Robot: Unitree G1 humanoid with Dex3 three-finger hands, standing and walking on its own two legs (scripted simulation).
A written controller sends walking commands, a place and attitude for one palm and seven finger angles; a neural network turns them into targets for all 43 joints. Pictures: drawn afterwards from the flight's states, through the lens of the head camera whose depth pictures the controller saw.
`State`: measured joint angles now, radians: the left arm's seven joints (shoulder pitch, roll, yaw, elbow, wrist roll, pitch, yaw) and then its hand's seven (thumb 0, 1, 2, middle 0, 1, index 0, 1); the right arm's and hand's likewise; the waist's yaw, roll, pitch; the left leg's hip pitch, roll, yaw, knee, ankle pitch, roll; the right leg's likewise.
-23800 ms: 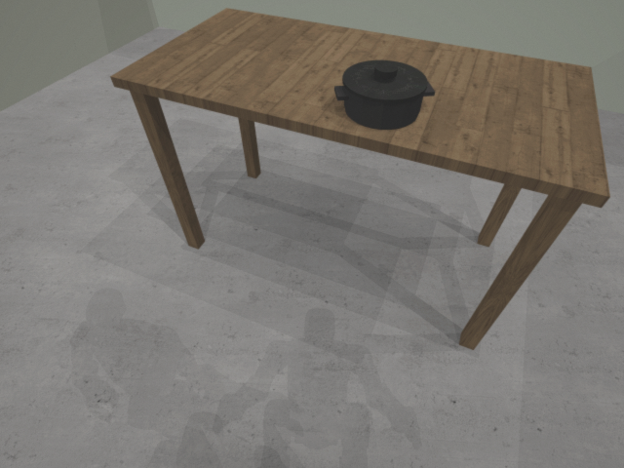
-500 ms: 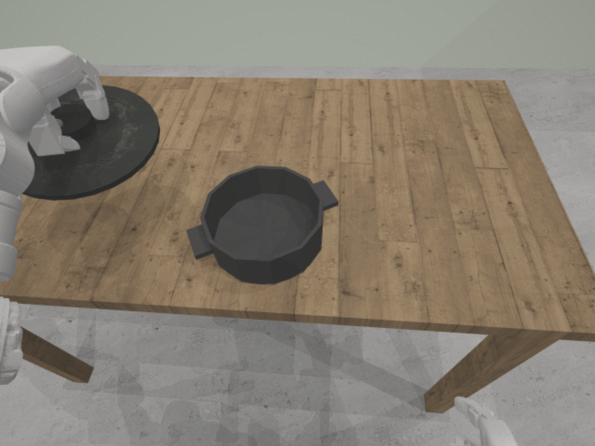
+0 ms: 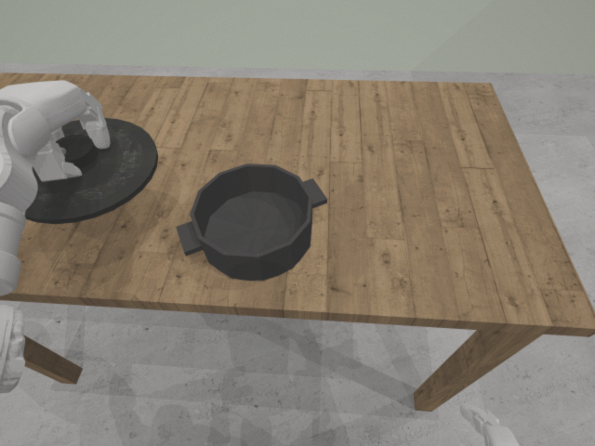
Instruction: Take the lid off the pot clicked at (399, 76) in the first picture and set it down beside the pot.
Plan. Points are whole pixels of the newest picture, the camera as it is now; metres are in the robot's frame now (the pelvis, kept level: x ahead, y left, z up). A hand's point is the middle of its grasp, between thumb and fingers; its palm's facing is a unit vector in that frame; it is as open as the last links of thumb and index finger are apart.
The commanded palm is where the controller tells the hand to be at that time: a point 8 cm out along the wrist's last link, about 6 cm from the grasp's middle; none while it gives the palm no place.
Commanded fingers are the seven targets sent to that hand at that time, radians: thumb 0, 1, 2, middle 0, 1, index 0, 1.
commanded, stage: lower the lid onto the table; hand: left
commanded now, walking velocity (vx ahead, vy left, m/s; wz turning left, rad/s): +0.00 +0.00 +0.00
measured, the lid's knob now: (74, 151) +0.45 +0.30 +0.16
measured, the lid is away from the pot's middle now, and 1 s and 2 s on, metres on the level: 0.22 0.23 0.23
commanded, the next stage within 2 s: open the fingers wide in 1.92 s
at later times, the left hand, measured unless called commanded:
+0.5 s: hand (67, 171) +0.43 +0.31 +0.15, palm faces -0.36 -0.05 -0.93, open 8.1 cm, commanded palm +0.41 +0.32 +0.22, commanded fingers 0.00 0.49 1.15 -0.87 -0.95 -0.88 -0.96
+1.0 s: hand (82, 186) +0.43 +0.31 +0.11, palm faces -0.40 -0.02 -0.92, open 8.1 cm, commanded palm +0.43 +0.31 +0.19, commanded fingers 0.00 0.49 1.15 -0.87 -0.95 -0.88 -0.96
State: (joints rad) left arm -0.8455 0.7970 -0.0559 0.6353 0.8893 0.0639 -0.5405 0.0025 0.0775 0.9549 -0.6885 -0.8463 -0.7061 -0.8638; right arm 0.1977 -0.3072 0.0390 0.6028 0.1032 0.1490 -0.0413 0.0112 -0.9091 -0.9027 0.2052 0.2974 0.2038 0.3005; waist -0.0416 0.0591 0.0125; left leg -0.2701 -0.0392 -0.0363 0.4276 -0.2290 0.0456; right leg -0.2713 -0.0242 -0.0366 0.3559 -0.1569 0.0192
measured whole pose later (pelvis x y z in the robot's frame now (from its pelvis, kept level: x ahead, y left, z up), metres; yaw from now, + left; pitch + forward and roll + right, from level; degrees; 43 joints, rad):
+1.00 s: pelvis +0.01 +0.02 +0.00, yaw +0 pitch +6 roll -2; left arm -0.75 0.76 -0.04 0.73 0.90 -0.12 -0.45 0.01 0.09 0.95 -0.68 -0.85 -0.70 -0.86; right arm 0.23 -0.28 0.02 0.63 0.09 0.16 -0.04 0.01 -0.91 -0.90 0.21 0.30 0.20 0.30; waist -0.05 0.04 0.00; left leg -0.31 -0.06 -0.02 0.45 -0.25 0.07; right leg -0.30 -0.04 -0.02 0.35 -0.16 0.03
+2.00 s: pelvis +0.01 +0.01 -0.01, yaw -2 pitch +10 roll -2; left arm -0.75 0.76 0.02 0.96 0.95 -0.23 -0.34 0.01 0.09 0.94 -0.68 -0.85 -0.70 -0.87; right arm 0.28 -0.29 0.00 0.67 0.09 0.18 -0.07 0.01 -0.91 -0.90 0.21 0.30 0.21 0.30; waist -0.09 0.04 -0.03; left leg -0.40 -0.03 0.00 0.53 -0.29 0.06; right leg -0.41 -0.02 0.00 0.43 -0.20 0.03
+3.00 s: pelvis +0.01 +0.02 -0.01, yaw -3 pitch +11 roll -2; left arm -0.74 0.78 0.03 0.92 0.94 -0.24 -0.32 0.00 -0.01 0.75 -0.41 -0.81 -0.42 -0.81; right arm 0.27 -0.28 0.01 0.64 0.09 0.21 -0.07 0.01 -0.91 -0.90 0.21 0.30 0.21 0.30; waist -0.08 0.03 -0.05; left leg -0.46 -0.03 0.00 0.59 -0.32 0.07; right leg -0.46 -0.02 0.00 0.48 -0.21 0.03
